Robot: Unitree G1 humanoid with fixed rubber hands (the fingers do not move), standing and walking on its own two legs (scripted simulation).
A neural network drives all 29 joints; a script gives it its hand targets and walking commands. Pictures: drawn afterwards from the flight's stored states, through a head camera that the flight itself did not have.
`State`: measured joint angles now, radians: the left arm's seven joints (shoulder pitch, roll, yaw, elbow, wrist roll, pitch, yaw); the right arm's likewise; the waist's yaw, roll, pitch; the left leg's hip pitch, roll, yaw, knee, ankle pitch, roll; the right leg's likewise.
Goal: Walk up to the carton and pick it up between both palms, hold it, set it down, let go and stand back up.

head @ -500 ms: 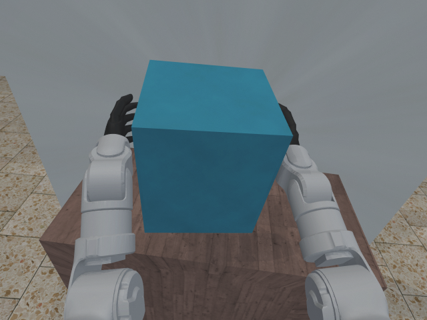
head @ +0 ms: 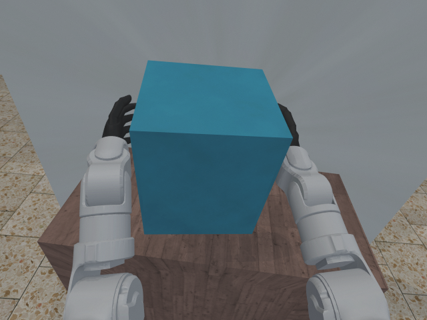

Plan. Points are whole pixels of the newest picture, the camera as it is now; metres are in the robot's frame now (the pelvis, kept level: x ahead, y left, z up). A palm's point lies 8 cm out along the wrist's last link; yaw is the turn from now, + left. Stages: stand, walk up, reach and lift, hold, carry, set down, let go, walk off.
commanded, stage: hold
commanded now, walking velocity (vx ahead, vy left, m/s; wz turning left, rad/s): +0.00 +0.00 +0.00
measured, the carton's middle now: (203, 152) +0.37 +0.01 +0.18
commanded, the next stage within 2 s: none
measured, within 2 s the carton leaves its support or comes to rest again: neither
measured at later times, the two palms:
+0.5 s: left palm (114, 140) +0.35 +0.16 +0.21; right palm (285, 147) +0.35 -0.14 +0.20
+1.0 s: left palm (115, 138) +0.35 +0.16 +0.21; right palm (286, 145) +0.35 -0.14 +0.21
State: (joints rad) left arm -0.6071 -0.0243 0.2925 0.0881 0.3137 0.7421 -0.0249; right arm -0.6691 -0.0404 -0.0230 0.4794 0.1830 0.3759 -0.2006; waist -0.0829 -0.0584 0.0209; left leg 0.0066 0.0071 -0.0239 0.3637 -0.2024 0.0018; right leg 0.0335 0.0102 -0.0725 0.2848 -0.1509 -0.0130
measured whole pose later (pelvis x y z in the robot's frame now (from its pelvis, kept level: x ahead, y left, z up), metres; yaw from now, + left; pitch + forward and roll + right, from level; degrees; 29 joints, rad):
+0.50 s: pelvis +0.00 +0.00 +0.00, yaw +0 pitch -10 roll -1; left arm -0.58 -0.03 0.29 0.04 0.32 0.76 -0.03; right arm -0.65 -0.04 -0.01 0.44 0.19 0.38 -0.21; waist -0.09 -0.06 0.03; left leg 0.02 0.01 -0.02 0.37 -0.21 0.00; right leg 0.05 0.01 -0.07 0.28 -0.15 -0.01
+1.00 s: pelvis +0.00 +0.00 +0.00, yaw +0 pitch -10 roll -1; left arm -0.62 -0.03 0.31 0.10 0.32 0.75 -0.04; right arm -0.68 -0.04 -0.02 0.49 0.19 0.38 -0.21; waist -0.08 -0.06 0.02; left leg 0.02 0.01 -0.02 0.35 -0.20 0.00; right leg 0.04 0.01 -0.06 0.28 -0.15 -0.01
